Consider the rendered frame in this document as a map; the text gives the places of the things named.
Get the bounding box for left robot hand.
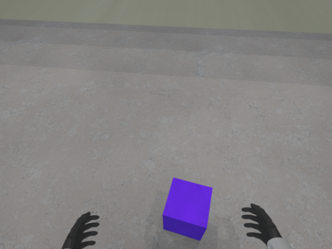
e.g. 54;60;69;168
61;212;99;249

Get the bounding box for robot right forearm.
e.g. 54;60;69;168
267;238;294;249

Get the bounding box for carton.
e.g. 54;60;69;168
162;178;213;241

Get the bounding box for right robot hand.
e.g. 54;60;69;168
241;203;282;245

